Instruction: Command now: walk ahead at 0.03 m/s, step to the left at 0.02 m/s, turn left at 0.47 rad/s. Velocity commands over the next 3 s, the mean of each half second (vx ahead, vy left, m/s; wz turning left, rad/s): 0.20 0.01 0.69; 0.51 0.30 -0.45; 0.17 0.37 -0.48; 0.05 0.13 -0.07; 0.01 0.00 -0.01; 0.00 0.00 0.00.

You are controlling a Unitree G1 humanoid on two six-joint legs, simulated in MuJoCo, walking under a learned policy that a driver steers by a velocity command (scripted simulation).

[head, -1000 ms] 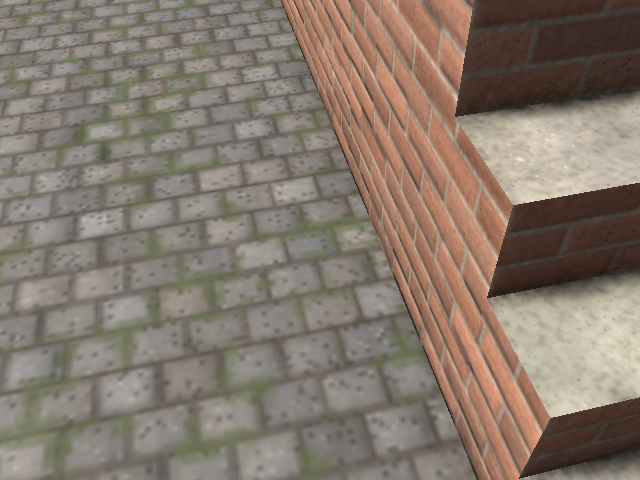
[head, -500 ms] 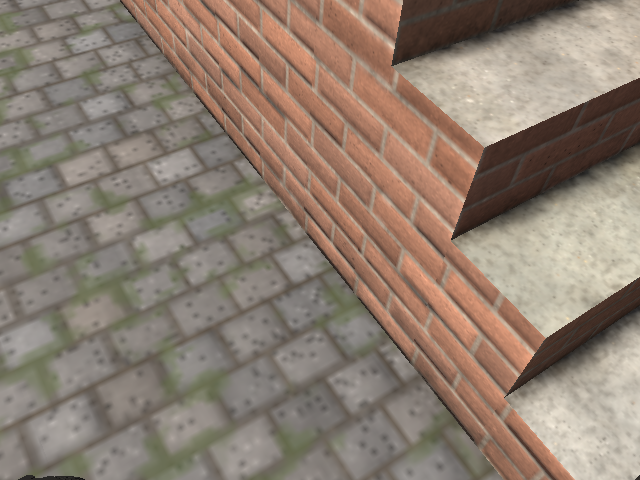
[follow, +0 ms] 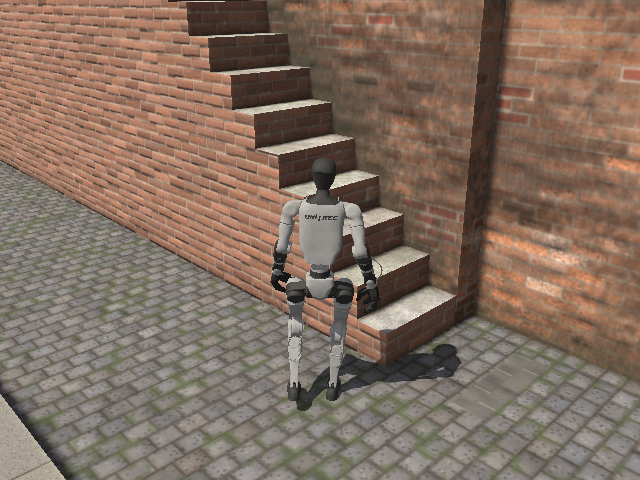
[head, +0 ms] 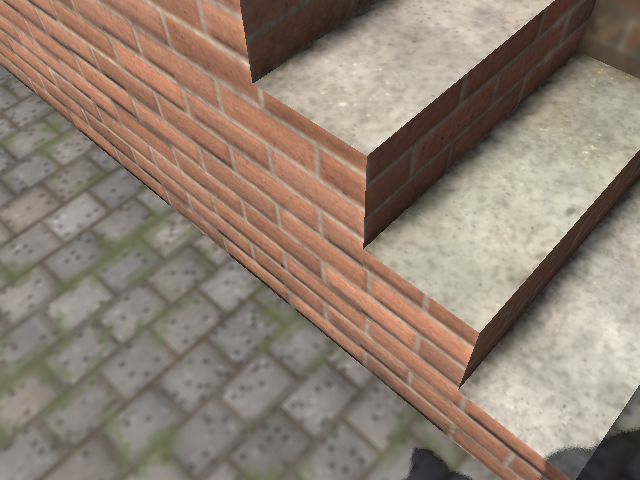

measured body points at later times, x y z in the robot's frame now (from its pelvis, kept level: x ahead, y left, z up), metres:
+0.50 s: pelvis +0.04 +0.04 +0.02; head +0.04 +0.06 +0.47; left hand +0.06 +0.35 -0.09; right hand +0.22 -0.21 -0.07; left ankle -0.04 +0.10 -0.73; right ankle +0.16 -0.08 -0.67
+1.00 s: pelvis +0.27 +0.12 +0.02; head +0.35 +0.08 +0.45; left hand +0.16 +0.43 -0.06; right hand +0.45 -0.09 -0.14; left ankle +0.34 +0.33 -0.65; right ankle +0.25 -0.02 -0.73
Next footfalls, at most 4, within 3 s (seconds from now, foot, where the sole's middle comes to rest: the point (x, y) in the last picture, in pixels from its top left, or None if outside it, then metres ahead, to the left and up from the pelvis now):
0.26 left None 0.00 0.12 -0.77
0.70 right None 0.29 -0.01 -0.77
1.16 left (166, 441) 0.52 0.35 -0.77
1.44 right None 0.42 0.26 -0.77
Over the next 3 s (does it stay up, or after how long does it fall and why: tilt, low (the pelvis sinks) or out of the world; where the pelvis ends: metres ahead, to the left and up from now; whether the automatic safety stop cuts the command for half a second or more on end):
stays up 0.45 0.45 0.01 its command is cut before an obstacle after 0.7 s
